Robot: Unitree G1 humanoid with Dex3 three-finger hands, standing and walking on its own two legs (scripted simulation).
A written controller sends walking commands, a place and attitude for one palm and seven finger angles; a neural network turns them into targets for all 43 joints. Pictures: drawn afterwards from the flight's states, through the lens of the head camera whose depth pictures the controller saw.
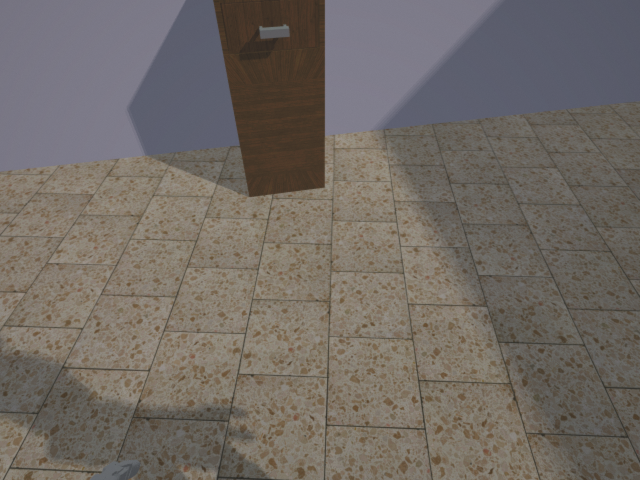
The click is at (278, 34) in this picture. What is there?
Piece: drawer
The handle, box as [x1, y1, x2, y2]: [259, 24, 289, 38]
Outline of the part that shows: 288,26 286,26 285,24 278,27 262,28 261,26 259,26 260,37 266,38 289,36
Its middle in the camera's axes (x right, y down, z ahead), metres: -0.17 -0.73 +1.36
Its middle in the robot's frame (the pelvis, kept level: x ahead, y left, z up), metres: +1.51 +0.23 +0.00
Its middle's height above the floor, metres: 0.77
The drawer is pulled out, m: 0.00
